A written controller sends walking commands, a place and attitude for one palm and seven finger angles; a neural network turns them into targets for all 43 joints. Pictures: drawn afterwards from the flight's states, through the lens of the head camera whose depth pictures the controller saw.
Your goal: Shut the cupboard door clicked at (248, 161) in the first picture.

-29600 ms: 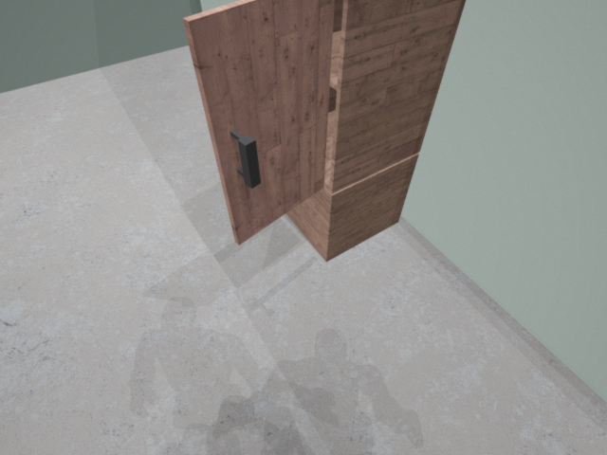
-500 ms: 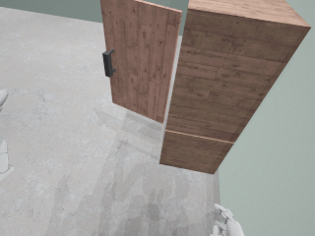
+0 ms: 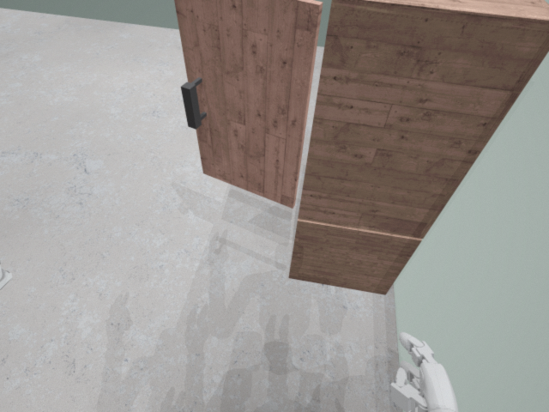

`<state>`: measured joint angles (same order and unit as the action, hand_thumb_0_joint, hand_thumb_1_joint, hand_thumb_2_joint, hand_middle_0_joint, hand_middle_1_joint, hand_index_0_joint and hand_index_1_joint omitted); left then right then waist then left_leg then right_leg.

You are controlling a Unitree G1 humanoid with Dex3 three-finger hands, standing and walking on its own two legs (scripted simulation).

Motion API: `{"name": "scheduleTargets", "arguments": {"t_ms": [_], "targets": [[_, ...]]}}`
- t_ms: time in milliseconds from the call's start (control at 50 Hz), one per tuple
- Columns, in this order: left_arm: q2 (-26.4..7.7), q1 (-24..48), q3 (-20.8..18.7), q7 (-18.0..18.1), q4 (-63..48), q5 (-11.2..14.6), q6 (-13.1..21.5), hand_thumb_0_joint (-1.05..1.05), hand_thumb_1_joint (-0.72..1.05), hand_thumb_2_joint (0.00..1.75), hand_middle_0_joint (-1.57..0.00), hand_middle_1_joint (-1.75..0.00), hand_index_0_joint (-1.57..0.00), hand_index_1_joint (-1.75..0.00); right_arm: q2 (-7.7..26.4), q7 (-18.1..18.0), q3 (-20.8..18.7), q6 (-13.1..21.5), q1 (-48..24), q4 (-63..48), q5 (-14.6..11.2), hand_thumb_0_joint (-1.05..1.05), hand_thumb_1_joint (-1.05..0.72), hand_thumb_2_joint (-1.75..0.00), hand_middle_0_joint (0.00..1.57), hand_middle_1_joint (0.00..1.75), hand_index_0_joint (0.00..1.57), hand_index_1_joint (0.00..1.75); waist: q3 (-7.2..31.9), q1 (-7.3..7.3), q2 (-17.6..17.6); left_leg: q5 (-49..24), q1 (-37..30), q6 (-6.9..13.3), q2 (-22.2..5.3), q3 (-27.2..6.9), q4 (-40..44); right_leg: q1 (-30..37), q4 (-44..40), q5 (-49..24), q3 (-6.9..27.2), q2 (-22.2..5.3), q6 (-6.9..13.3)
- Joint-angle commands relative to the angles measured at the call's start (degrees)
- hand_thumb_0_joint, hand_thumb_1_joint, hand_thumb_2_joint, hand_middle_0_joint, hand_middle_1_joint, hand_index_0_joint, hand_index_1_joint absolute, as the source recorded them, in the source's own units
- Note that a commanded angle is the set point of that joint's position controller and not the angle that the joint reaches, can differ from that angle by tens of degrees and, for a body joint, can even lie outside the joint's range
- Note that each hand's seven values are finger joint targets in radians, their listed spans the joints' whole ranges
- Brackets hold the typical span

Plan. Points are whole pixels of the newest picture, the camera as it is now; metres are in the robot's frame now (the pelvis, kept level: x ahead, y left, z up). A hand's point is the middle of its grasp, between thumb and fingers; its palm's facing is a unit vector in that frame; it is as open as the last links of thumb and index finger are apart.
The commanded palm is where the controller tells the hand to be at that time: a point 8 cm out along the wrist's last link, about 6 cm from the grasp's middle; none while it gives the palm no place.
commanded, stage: let the arm hang, fingers relaxed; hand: left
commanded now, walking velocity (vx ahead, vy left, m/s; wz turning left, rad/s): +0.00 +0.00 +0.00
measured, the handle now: (196, 102) +0.86 +0.22 -0.03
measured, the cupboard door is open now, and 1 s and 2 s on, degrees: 74 74 74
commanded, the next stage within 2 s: look to check the result in 1.10 s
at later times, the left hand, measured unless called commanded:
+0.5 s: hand out of the picture -0.09 +0.20 -0.18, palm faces +0.09 -0.98 -0.18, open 7.1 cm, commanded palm none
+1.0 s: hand out of the picture -0.04 +0.18 -0.17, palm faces +0.07 -0.99 -0.16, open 7.4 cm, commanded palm none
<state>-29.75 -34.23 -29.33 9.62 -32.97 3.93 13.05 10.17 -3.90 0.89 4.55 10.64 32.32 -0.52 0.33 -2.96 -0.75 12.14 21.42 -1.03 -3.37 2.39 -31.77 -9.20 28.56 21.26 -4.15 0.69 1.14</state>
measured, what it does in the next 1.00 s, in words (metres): stands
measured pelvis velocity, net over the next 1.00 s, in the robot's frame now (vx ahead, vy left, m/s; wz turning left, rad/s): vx -0.03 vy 0.02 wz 0.02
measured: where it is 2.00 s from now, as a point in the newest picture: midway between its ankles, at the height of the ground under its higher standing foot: outside the picture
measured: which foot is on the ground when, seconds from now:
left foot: down 0.00-1.00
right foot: down 0.00-1.00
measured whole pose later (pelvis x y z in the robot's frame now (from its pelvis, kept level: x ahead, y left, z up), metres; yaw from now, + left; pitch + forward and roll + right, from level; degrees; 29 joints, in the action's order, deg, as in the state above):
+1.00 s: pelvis -0.03 +0.02 +0.01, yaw +1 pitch -2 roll +0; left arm -7.5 -17.5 -0.9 1.3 64.0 -0.5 -0.6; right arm 8.0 -1.8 0.2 -1.3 16.6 64.1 1.2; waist -0.8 -0.7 -0.2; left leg 6.8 16.6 1.0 -0.6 2.5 -25.1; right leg -5.9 25.8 18.1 -5.1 -1.8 -0.4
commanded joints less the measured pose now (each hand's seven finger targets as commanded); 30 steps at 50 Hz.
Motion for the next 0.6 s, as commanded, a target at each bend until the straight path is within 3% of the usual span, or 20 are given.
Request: {"name": "scheduleTargets", "arguments": {"t_ms": [0,20,60,80,120,140,160,200,260,280,340,360,440,520,580], "targets": [[6.2,9.9,23.1,-8.7,34.9,-3.7,-11.9,0.0,0.9,0.9,-0.2,-0.3,-0.2,-0.3,17.6,4.3,-5.3,3.8,-5.8,2.4,-0.7,0.0,-0.9,-0.9,0.2,0.3,0.2,0.3,7.7,1.4,3.6,-29.4,-9.2,1.7,-4.2,-3.6,-4.2,-6.0,4.0,-30.4,3.0,-8.1,0.1],[6.6,9.8,22.9,-9.4,34.9,-4.2,-13.8,0.0,0.9,0.9,-0.2,-0.3,-0.2,-0.3,17.2,4.1,-5.3,2.5,-4.4,2.6,-0.1,0.0,-0.9,-0.9,0.2,0.3,0.2,0.3,5.9,1.82,3.5,-27.3,-8.7,2.3,-4.9,-4.3,-3.4,-7.7,4.0,-22.3,2.0,-6.8,-0.3],[6.6,12.8,23.9,-9.8,41.1,-5.2,-14.0,0.0,0.9,0.9,-0.2,-0.3,-0.2,-0.3,16.8,3.7,-4.0,0.1,-3.5,4.6,0.5,0.0,-0.9,-0.9,0.2,0.3,0.2,0.3,4.5,3.08,-1.9,-18.2,-2.7,4.4,-6.4,-8.0,0.4,-6.2,4.0,-9.8,1.3,-5.0,-0.4],[5.9,13.9,23.9,-10.0,44.3,-5.4,-13.6,0.0,0.9,0.9,-0.2,-0.3,-0.2,-0.3,16.1,3.7,-3.3,-0.8,-3.7,4.9,0.7,0.0,-0.9,-0.9,0.2,0.3,0.2,0.3,4.4,3.73,-6.4,-17.9,-2.3,4.5,-5.5,-8.6,0.5,-4.8,2.6,-11.8,2.3,-5.1,-0.1],[4.8,16.3,24.4,-9.7,49.8,-5.5,-13.4,0.0,0.9,0.9,-0.2,-0.3,-0.2,-0.3,14.9,3.5,-2.6,-2.1,-3.7,5.1,1.0,0.0,-0.9,-0.9,0.2,0.3,0.2,0.3,4.8,3.3,-15.0,-13.4,-2.4,3.6,-2.3,-6.8,-2.7,-4.9,0.1,-15.8,4.3,-8.6,1.8],[5.3,17.6,24.7,-9.5,53.6,-5.5,-13.5,0.0,0.9,0.9,-0.2,-0.3,-0.2,-0.3,13.4,3.5,-2.4,-2.8,-3.1,6.1,1.3,0.0,-0.9,-0.9,0.2,0.3,0.2,0.3,3.6,2.82,-17.9,-9.8,-3.0,2.8,-0.4,-5.6,-4.5,-7.2,-1.7,-14.4,5.7,-10.5,3.2],[6.4,18.4,25.1,-9.2,57.1,-5.6,-13.7,0.0,0.9,0.9,-0.2,-0.3,-0.2,-0.3,12.0,3.5,-2.2,-3.5,-2.1,7.5,1.8,0.0,-0.9,-0.9,0.2,0.3,0.2,0.3,2.0,2.43,-18.7,-5.7,-4.2,2.3,0.8,-4.4,-6.2,-10.0,-3.6,-11.3,6.7,-12.1,4.6],[6.9,20.0,26.1,-8.6,62.5,-5.3,-14.4,0.0,0.9,0.9,-0.2,-0.3,-0.2,-0.3,10.3,3.6,-1.8,-5.1,-0.4,9.6,2.5,0.0,-0.9,-0.9,0.2,0.3,0.2,0.3,-0.9,1.56,-11.5,-1.7,-6.2,1.4,1.7,-2.7,-7.1,-13.7,-5.5,-4.5,7.5,-13.6,5.9],[8.1,19.8,26.9,-8.4,70.2,-5.1,-14.7,0.0,0.9,0.9,-0.2,-0.3,-0.2,-0.3,9.2,3.8,-1.6,-5.9,1.7,13.3,2.5,0.0,-0.9,-0.9,0.2,0.3,0.2,0.3,-3.7,0.73,2.7,-4.2,-8.3,2.0,-0.2,-4.9,-1.5,-15.5,-5.2,5.7,5.8,-10.0,3.7],[7.9,18.3,26.9,-8.4,72.7,-5.0,-14.7,0.0,0.9,0.9,-0.2,-0.3,-0.2,-0.3,9.9,3.8,-1.5,-5.8,2.3,14.2,2.4,0.0,-0.9,-0.9,0.2,0.3,0.2,0.3,-3.6,1.25,6.7,-4.6,-6.6,2.5,-1.2,-7.3,1.5,-12.6,-4.2,5.7,4.6,-7.9,2.6],[11.3,12.2,25.9,-8.5,80.2,-4.7,-14.7,0.0,0.9,0.9,-0.2,-0.3,-0.2,-0.3,9.2,2.9,-2.0,-5.6,2.5,17.0,2.6,0.0,-0.9,-0.9,0.2,0.3,0.2,0.3,-2.3,3.5,19.3,7.2,-0.3,3.6,-2.6,-11.7,11.4,-2.8,-2.0,2.5,2.7,-4.7,1.6],[11.2,11.0,26.1,-8.6,82.5,-4.5,-14.6,0.0,0.9,0.9,-0.2,-0.3,-0.2,-0.3,9.3,2.8,-2.1,-5.6,2.8,17.9,2.4,0.0,-0.9,-0.9,0.2,0.3,0.2,0.3,-1.5,3.98,20.1,9.9,0.6,3.8,-2.8,-12.8,13.5,-0.7,-1.6,1.3,2.4,-4.1,1.6],[12.2,9.1,26.5,-8.8,88.6,-4.7,-14.0,0.0,0.9,0.9,-0.2,-0.3,-0.2,-0.3,9.2,2.2,-2.7,-5.5,5.2,20.9,1.8,0.0,-0.9,-0.9,0.2,0.3,0.2,0.3,0.3,3.82,10.7,10.6,-2.1,3.6,-2.8,-12.1,14.3,1.2,-5.7,-0.2,2.9,-4.5,1.9],[12.4,9.4,26.7,-8.6,92.2,-4.8,-13.3,0.0,0.9,0.9,-0.2,-0.3,-0.2,-0.3,8.1,2.0,-2.9,-5.4,7.3,23.8,1.4,0.0,-0.9,-0.9,0.2,0.3,0.2,0.3,-1.2,2.64,0.9,3.9,-7.3,3.0,-1.8,-8.6,10.6,-3.1,-10.3,0.8,4.0,-6.6,2.6],[12.3,10.2,26.9,-8.4,93.8,-4.9,-13.2,0.0,0.9,0.9,-0.2,-0.3,-0.2,-0.3,7.3,2.2,-2.8,-5.8,8.8,25.8,1.3,0.0,-0.9,-0.9,0.2,0.3,0.2,0.3,-4.4,1.63,-2.2,1.5,-10.4,2.5,-1.2,-6.6,8.0,-8.6,-12.9,4.5,4.4,-7.7,2.9]]}}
